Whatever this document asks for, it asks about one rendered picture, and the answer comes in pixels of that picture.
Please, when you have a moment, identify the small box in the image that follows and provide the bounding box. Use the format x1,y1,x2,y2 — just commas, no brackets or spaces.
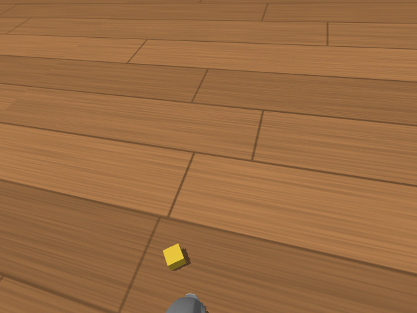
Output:
163,244,186,271

